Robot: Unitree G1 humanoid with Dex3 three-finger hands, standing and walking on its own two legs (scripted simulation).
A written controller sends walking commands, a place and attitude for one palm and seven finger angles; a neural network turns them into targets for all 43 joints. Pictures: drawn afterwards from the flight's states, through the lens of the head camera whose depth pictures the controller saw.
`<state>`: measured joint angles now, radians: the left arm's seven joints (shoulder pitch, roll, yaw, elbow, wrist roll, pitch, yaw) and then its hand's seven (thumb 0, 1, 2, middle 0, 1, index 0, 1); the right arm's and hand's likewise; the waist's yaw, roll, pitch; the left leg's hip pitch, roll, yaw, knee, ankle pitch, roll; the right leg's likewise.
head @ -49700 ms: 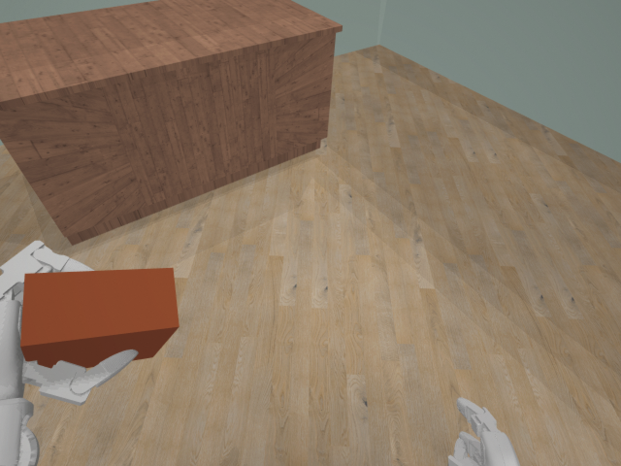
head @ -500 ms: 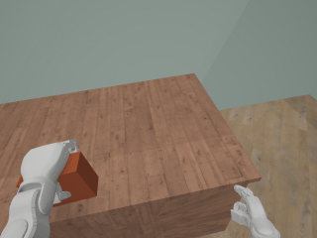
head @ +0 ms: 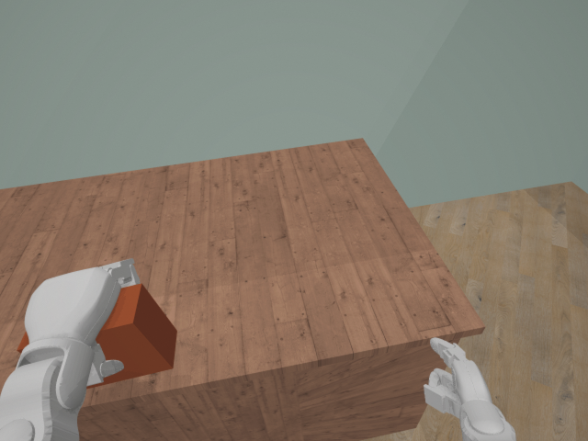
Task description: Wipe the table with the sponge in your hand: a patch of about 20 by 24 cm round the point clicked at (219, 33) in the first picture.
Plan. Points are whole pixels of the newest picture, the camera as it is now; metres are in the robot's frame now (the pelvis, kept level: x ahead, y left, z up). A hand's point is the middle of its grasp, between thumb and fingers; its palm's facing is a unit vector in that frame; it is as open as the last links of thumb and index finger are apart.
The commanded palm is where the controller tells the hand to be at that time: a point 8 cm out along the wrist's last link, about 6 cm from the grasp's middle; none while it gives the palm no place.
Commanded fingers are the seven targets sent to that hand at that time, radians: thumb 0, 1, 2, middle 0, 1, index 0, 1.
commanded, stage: bring the sponge back beside the body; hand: left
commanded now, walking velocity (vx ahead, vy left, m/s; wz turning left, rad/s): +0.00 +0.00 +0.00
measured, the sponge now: (114, 346) +0.18 +0.29 +0.06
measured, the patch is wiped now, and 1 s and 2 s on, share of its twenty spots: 1.00 1.00 1.00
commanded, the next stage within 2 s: step back with the hand held close in 0.06 s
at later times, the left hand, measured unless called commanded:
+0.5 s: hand (127, 286) +0.21 +0.24 +0.17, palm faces +0.29 -0.85 -0.43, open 10.1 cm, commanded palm +0.16 +0.29 +0.17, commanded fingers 0.00 0.10 1.30 -1.20 -1.60 -1.20 -1.60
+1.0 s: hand (70, 324) +0.15 +0.28 +0.16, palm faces +0.43 -0.78 -0.45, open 10.1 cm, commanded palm +0.11 +0.30 +0.17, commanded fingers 0.00 0.10 1.30 -1.20 -1.60 -1.20 -1.60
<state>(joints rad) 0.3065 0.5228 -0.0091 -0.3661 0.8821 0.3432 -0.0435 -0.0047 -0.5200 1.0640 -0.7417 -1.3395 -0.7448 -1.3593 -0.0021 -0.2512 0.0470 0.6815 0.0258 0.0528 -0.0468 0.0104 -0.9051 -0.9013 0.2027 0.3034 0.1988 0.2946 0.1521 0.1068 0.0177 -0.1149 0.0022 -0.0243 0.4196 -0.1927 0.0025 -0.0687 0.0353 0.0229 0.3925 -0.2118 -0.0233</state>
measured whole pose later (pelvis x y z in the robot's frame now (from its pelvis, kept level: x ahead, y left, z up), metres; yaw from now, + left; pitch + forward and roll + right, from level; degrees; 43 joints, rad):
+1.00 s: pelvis -0.05 +0.02 -0.02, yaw +0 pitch +2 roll -2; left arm 0.50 0.43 0.40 -0.56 -0.01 -0.15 0.13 -0.01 -0.53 1.07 -0.74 -1.35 -0.75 -1.36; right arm 0.20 -0.21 0.02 0.57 -0.01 -0.09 -0.09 0.01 -0.90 -0.90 0.20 0.30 0.21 0.30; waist 0.02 -0.01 -0.04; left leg -0.47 -0.02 -0.06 0.64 -0.21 0.03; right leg -0.35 0.06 0.03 0.67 -0.31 0.02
